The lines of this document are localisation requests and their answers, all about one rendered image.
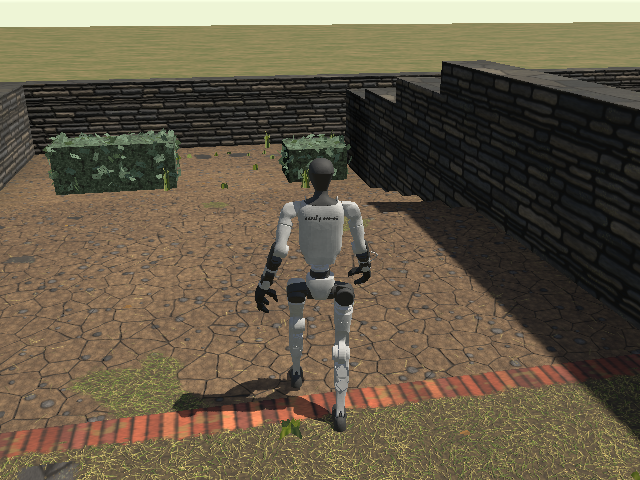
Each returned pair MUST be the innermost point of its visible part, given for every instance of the robot right forearm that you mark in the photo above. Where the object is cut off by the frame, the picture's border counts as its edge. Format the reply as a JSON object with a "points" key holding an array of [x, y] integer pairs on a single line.
{"points": [[364, 259]]}

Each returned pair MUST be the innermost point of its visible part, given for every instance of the left robot hand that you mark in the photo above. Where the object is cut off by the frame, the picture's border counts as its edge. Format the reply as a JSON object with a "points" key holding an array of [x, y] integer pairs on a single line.
{"points": [[260, 299]]}

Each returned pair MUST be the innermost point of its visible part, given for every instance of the right robot hand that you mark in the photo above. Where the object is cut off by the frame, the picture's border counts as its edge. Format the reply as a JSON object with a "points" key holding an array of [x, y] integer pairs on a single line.
{"points": [[363, 279]]}

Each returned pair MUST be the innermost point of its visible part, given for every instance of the robot right thigh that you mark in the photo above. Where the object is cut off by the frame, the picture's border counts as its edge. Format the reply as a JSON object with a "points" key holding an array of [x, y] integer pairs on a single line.
{"points": [[343, 309]]}

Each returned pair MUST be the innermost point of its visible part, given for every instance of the robot torso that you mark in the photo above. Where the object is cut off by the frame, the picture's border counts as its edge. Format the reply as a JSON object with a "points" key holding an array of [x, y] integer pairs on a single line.
{"points": [[320, 240]]}

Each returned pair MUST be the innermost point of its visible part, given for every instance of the left robot upper arm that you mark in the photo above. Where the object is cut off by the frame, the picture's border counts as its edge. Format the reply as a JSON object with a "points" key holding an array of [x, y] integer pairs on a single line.
{"points": [[289, 211]]}

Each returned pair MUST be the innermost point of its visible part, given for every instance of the right robot upper arm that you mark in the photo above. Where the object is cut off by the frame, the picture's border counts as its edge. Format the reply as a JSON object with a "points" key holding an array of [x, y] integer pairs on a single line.
{"points": [[352, 212]]}

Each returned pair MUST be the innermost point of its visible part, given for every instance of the robot left forearm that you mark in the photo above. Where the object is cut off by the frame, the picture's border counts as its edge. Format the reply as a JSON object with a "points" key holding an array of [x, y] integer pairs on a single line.
{"points": [[270, 269]]}

